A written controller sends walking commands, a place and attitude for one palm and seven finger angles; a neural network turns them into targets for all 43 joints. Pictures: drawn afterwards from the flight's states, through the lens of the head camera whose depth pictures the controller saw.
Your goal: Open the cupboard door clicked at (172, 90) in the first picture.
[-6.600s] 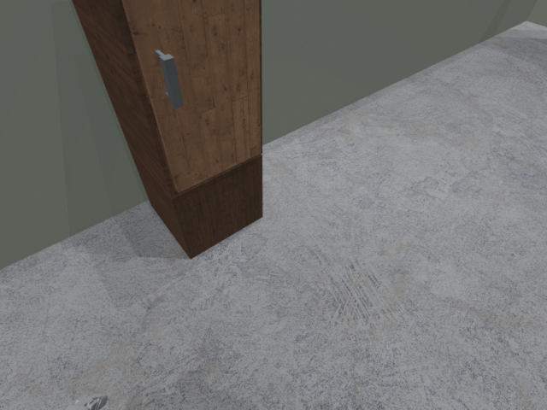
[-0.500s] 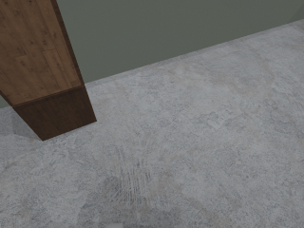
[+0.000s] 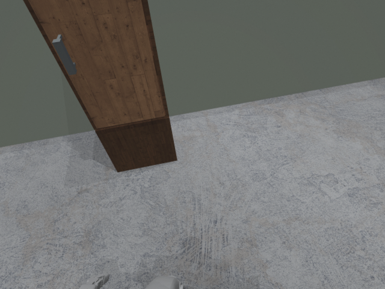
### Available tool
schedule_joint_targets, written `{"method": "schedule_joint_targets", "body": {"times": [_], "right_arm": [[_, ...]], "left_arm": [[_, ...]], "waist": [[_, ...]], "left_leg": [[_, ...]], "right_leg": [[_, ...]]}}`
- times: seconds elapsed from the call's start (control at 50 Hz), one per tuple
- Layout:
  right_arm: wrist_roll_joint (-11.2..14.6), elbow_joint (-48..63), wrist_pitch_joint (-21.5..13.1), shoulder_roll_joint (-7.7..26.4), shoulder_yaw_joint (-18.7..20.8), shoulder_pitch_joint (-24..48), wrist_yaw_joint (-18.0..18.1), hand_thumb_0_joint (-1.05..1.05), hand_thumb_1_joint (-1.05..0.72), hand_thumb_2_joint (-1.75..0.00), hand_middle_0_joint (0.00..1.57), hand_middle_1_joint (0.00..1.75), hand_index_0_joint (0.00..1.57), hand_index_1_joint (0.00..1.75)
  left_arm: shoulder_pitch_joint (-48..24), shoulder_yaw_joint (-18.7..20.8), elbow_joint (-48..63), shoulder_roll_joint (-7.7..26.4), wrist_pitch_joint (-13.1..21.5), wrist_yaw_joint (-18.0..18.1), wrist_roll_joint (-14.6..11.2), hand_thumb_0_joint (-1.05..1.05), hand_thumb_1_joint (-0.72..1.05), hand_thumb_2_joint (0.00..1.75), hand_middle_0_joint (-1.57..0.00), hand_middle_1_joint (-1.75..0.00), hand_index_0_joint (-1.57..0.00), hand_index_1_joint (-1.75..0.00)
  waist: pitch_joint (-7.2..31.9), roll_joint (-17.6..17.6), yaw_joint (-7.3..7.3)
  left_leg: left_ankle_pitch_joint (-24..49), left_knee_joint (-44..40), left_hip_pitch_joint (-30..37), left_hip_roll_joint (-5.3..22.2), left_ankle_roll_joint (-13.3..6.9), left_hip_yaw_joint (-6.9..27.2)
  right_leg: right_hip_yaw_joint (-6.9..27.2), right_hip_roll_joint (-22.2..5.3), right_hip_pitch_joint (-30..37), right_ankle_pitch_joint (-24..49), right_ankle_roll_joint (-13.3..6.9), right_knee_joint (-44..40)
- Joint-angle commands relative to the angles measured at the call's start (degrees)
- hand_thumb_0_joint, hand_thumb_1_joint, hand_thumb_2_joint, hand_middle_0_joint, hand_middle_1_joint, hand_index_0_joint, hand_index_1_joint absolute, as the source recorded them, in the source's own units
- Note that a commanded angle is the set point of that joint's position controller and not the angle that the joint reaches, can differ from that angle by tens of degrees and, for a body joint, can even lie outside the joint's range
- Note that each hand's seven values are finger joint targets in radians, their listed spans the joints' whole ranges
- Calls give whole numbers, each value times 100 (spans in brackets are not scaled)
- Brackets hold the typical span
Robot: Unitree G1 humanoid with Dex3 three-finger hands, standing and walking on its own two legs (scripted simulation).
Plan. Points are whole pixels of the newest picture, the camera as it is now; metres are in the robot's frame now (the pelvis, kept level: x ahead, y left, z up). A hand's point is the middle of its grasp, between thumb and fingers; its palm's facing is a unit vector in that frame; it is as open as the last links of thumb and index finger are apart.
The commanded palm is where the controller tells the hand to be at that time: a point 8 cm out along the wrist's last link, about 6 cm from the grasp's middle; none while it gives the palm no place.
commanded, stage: turn to face it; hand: left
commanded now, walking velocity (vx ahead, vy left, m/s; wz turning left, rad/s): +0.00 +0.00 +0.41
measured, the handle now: (66, 54) +0.85 +0.51 +0.07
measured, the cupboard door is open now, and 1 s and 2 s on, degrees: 0 0 0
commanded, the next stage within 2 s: take the last steps up to it in 0.34 s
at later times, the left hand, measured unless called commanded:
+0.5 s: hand out of the picture -0.03 +0.26 -0.17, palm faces +0.26 -0.93 -0.25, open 7.4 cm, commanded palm none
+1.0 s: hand out of the picture -0.07 +0.16 -0.15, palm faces +0.38 -0.90 -0.19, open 7.4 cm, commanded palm none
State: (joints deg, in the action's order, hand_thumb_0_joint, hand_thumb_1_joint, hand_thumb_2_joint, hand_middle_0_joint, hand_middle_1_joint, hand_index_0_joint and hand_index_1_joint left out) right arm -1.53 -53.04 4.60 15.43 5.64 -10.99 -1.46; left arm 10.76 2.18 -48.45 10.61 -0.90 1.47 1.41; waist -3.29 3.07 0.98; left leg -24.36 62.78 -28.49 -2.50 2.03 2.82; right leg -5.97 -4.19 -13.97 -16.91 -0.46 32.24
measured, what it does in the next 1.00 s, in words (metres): steps on the spot, turning left: left foot, then right foot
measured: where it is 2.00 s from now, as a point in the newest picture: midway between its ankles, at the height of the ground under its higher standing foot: (171, 261)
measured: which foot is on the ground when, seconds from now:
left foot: up 0.00-0.24, down 0.26-0.68, up 0.70-1.00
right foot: down 0.00-0.26, up 0.28-0.66, down 0.68-1.00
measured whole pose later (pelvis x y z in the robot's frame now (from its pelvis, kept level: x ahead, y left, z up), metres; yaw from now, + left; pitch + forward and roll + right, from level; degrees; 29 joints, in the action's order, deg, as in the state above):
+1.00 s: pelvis +0.05 +0.05 +0.01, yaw +16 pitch -1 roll +2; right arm -1.7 -61.2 1.6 11.8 4.1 -16.2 -1.6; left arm 27.9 1.0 -64.7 4.4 4.1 1.3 1.6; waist -0.9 2.0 -1.6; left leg -9.5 53.3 -32.7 5.6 1.5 -2.2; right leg -8.3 -3.8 0.7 -16.9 0.1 17.0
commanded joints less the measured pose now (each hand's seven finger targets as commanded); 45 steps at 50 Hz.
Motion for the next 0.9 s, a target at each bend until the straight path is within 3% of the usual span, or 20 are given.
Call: {"method": "schedule_joint_targets", "body": {"times": [0.0, 0.12, 0.2, 0.22, 0.24, 0.26, 0.3, 0.38, 0.44, 0.52, 0.58, 0.62, 0.64, 0.66, 0.68, 0.7, 0.72, 0.76, 0.8, 0.88], "right_arm": [[41, 455, -113, 299, 35, 132, -50, 0, -90, -90, 20, 30, 20, 30], [99, 519, -195, 164, -101, 620, -5, 0, -90, -90, 20, 30, 20, 30], [106, 311, -309, 230, -144, 69, 60, 0, -90, -90, 20, 30, 20, 30], [86, 239, -373, 484, -87, -175, 60, 0, -90, -90, 20, 30, 20, 30], [31, 256, -420, 1067, 28, -309, 85, 0, -90, -90, 20, 30, 20, 30], [48, 179, -366, 1313, 69, -526, 113, 0, -90, -90, 20, 30, 20, 30], [24, 89, -384, 1006, -7, -348, 246, 0, -90, -90, 20, 30, 20, 30], [60, 152, -442, 690, -147, 152, 277, 0, -90, -90, 20, 30, 20, 30], [58, 30, -454, 612, -143, -101, 279, 0, -90, -90, 20, 30, 20, 30], [4, -125, -462, 581, -116, -406, 258, 0, -90, -90, 20, 30, 20, 30], [-5, -188, -482, 541, -116, -375, 241, 0, -90, -90, 20, 30, 20, 30], [19, -191, -477, 467, -133, -197, 240, 0, -90, -90, 20, 30, 20, 30], [48, -198, -492, 258, -151, -205, 233, 0, -90, -90, 20, 30, 20, 30], [112, -53, -515, -143, -231, -207, 203, 0, -90, -90, 20, 30, 20, 30], [31, 209, -507, -14, -204, 212, 150, 0, -90, -90, 20, 30, 20, 30], [-27, 209, -485, 196, -135, 342, 105, 0, -90, -90, 20, 30, 20, 30], [-24, 133, -465, 215, -98, 324, 57, 0, -90, -90, 20, 30, 20, 30], [-46, -203, -434, 15, -91, -230, -1, 0, -90, -90, 20, 30, 20, 30], [-34, -372, -437, -164, -113, -469, -13, 0, -90, -90, 20, 30, 20, 30], [1, -316, -475, -280, -148, -176, -32, 0, -90, -90, 20, 30, 20, 30]], "left_arm": [[-133, 290, 353, 1181, 134, 71, 32, 0, 90, 90, -20, -30, -20, -30], [597, 374, -34, 1465, 93, 27, 59, 0, 90, 90, -20, -30, -20, -30], [510, 381, -185, 1437, 48, 17, -3, 0, 90, 90, -20, -30, -20, -30], [487, 359, -161, 1294, 18, 5, -60, 0, 90, 90, -20, -30, -20, -30], [592, 297, -2, 937, -18, -33, -97, 0, 90, 90, -20, -30, -20, -30], [309, 183, 137, 751, -38, -26, -54, 0, 90, 90, -20, -30, -20, -30], [-74, 222, -21, 842, -123, 17, -60, 0, 90, 90, -20, -30, -20, -30], [344, 217, -405, 774, -100, -80, -70, 0, 90, 90, -20, -30, -20, -30], [308, 173, -437, 667, -104, -68, -75, 0, 90, 90, -20, -30, -20, -30], [36, 128, -384, 552, -27, -143, -23, 0, 90, 90, -20, -30, -20, -30], [268, 103, -440, 453, 68, -188, -13, 0, 90, 90, -20, -30, -20, -30], [975, 104, -706, 382, 138, -196, -5, 0, 90, 90, -20, -30, -20, -30], [1374, 154, -854, 553, 198, -169, 33, 0, 90, 90, -20, -30, -20, -30], [1761, 258, -933, 1027, 244, -97, 115, 0, 90, 90, -20, -30, -20, -30], [1944, 291, -891, 1322, 225, -49, 32, 0, 90, 90, -20, -30, -20, -30], [1844, 317, -891, 1291, 306, -12, -5, 0, 90, 90, -20, -30, -20, -30], [1544, 258, -883, 1066, 354, 0, 4, 0, 90, 90, -20, -30, -20, -30], [1035, 142, -830, 618, 440, -11, -4, 0, 90, 90, -20, -30, -20, -30], [1215, 94, -934, 427, 509, -8, -26, 0, 90, 90, -20, -30, -20, -30], [1835, 55, -1310, 340, 600, 3, -14, 0, 90, 90, -20, -30, -20, -30]], "waist": [[71, -1274, -28], [354, -1576, -412], [706, -1482, -127], [893, -888, 30], [965, 778, 78], [843, 1258, 225], [543, 1196, 209], [444, 640, -104], [559, 546, -20], [313, 629, 149], [117, 645, 10], [122, 409, -327], [70, -109, -495], [-18, -1582, -673], [-377, -1667, -823], [-554, -1696, -742], [-907, -1345, -536], [-834, -850, -133], [-614, -1024, -112], [-421, -1112, -257]], "left_leg": [[82, 100, -90, 335, 166, -241], [-283, -1644, 443, 271, 131, -665], [808, -3517, 1599, 218, 11, -804], [1655, -4156, 2401, 542, -100, -510], [3396, -4250, 3187, 1893, -656, 1162], [4493, -4296, 2866, 2594, -1276, 1562], [4031, -4330, 2285, 2194, -1329, 1365], [3867, -4374, 2156, 1572, -1046, 575], [3525, -4464, 2418, 1588, -1122, 688], [1164, -4825, 2206, 1617, -1219, 1149], [164, -4862, 1566, 1516, -1185, 1376], [-645, -4475, 837, 1196, -956, 1102], [-915, -3726, 143, 780, -710, 761], [-917, -2112, -1031, 79, -375, -93], [-922, -1074, -1519, 129, -280, -134], [-433, -492, -1448, 377, -308, 152], [33, -176, -1424, 523, -310, 170], [947, -39, -1063, 650, -179, -39], [1350, -82, -919, 676, -74, -238], [1556, -501, -1110, 756, 3, -484]], "right_leg": [[705, -1405, 121, 1097, -593, -1453], [552, -1586, 762, 2432, -731, -1029], [159, -1404, 632, 2751, -300, -234], [-113, -1217, 105, 2213, -10, 424], [-422, -518, -1295, -4, 412, 1469], [-108, -281, -1620, -1994, 467, 2236], [473, -277, -1649, -1611, 410, 2993], [381, -198, -1363, -739, 474, 2902], [361, -107, -1265, -739, 507, 2452], [213, 22, -1101, -1054, 398, 1589], [105, 193, -367, -928, 287, 624], [-41, 285, 783, -280, 252, -429], [291, 27, 1561, -355, 174, -1049], [2026, -1309, 2078, -1876, -260, -1961], [3327, -2338, 1542, -2738, -727, -2729], [3751, -2336, 868, -3269, -840, -3011], [3439, -2204, 365, -3222, -786, -3082], [1907, -1551, 256, -1626, -482, -2744], [1029, -1227, 541, -302, -359, -2564], [681, -1200, 1148, 1148, -461, -2364]]}}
